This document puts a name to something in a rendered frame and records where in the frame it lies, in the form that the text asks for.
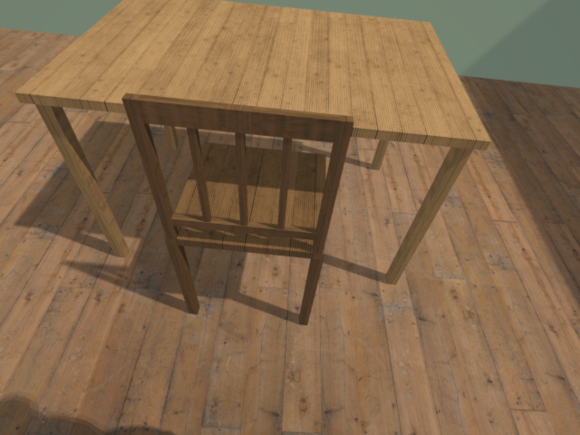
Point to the table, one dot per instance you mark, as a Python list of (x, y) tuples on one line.
[(392, 75)]

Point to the chair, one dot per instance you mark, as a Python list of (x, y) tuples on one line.
[(246, 199)]

